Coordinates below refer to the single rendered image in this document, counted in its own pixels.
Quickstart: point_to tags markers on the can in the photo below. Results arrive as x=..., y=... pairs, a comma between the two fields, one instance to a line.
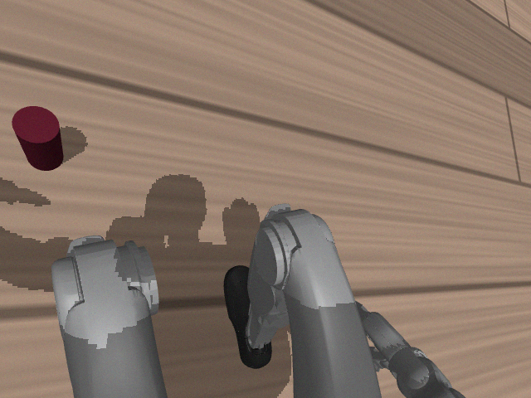
x=38, y=132

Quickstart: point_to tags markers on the right robot hand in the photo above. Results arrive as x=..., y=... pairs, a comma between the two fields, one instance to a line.
x=384, y=336

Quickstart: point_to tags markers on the right robot foot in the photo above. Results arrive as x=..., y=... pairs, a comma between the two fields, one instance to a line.
x=238, y=303

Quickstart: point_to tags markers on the right robot arm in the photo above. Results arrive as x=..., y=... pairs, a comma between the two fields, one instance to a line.
x=419, y=377

